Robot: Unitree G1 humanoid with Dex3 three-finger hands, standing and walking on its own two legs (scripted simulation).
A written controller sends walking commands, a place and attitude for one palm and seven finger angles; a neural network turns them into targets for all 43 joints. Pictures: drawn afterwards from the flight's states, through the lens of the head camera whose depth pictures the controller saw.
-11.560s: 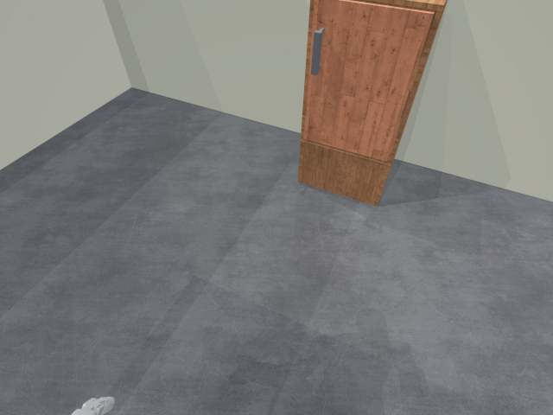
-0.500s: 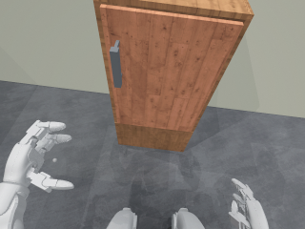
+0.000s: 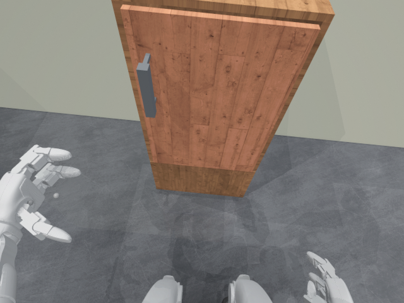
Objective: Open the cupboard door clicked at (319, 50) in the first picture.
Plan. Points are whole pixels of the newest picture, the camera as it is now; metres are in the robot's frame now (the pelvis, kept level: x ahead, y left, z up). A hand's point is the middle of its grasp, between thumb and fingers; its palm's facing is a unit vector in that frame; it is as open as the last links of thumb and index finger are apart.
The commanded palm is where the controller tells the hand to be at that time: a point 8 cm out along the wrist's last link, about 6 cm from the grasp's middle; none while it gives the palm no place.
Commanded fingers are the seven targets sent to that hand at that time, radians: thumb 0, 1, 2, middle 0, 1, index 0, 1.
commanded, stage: raise the hand with hooked fingers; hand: left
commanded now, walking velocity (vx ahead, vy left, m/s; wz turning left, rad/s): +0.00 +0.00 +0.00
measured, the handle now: (149, 86) +0.59 +0.17 +0.04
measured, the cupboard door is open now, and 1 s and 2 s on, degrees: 0 0 0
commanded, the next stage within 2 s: move the hooked fingers beside the handle in 0.38 s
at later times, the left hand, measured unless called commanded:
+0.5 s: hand (59, 199) +0.28 +0.27 +0.05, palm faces -0.01 -1.00 -0.04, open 14.0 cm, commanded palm +0.26 +0.31 +0.06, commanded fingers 0.00 -0.50 0.30 -0.30 -1.20 -0.30 -1.20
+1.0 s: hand (88, 157) +0.37 +0.25 +0.05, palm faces -0.05 -1.00 -0.04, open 14.0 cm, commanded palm +0.35 +0.29 +0.05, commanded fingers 0.00 -0.50 0.30 -0.30 -1.20 -0.30 -1.20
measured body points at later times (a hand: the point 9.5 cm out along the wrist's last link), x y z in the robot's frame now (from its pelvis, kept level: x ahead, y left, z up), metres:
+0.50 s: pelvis +0.00 -0.01 +0.00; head +0.07 +0.01 +0.44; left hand +0.27 +0.32 +0.06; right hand +0.16 -0.25 -0.08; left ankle +0.00 +0.09 -0.66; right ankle +0.04 -0.13 -0.66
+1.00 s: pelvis +0.00 -0.01 +0.00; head +0.10 +0.01 +0.44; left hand +0.37 +0.30 +0.05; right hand +0.11 -0.27 -0.10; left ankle +0.00 +0.09 -0.66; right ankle +0.04 -0.13 -0.66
